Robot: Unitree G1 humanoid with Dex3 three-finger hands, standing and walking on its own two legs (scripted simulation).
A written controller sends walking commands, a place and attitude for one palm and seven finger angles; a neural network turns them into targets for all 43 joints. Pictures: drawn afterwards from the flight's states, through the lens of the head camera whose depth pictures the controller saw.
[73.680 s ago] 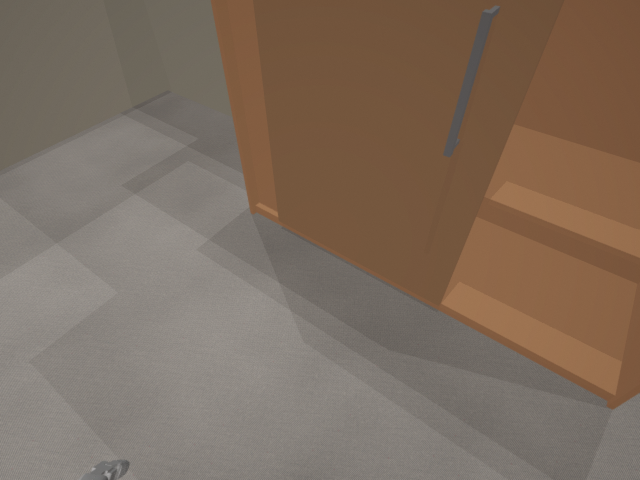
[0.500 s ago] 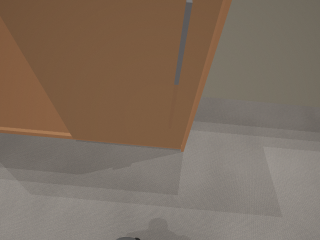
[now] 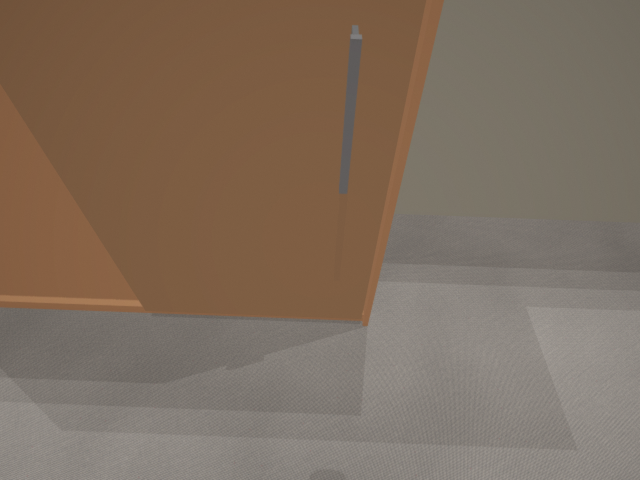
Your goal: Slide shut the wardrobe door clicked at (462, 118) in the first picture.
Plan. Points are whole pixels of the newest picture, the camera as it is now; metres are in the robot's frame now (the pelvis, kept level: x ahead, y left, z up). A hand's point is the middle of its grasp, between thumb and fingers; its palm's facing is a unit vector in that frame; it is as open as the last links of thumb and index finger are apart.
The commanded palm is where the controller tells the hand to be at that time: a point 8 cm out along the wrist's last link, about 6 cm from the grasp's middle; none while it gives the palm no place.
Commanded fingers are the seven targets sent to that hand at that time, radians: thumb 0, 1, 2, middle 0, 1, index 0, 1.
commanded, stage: let the arm hang, fingers relaxed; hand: left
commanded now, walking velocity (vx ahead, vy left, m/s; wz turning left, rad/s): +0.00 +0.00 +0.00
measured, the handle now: (348, 120) +0.70 -0.01 +0.08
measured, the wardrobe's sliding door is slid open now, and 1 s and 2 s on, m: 0.01 0.01 0.01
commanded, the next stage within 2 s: look to check the result in 0.12 s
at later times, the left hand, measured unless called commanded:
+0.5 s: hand out of the picture +0.02 +0.18 -0.18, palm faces -0.02 -0.97 -0.22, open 7.4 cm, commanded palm none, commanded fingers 0.00 0.90 0.90 -0.20 -0.30 -0.20 -0.30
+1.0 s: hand out of the picture +0.05 +0.19 -0.17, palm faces -0.02 -0.97 -0.25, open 7.4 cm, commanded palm none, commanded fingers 0.00 0.90 0.90 -0.20 -0.30 -0.20 -0.30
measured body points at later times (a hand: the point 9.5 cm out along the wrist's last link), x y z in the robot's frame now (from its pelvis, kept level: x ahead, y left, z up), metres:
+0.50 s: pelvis +0.01 -0.01 +0.00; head +0.04 -0.01 +0.45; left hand +0.02 +0.23 -0.16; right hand +0.03 -0.24 -0.16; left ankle +0.04 +0.10 -0.74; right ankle -0.03 -0.14 -0.74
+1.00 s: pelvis +0.02 -0.01 +0.00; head +0.04 -0.01 +0.45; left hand +0.05 +0.24 -0.15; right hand +0.05 -0.26 -0.15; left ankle +0.04 +0.10 -0.74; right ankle -0.03 -0.14 -0.74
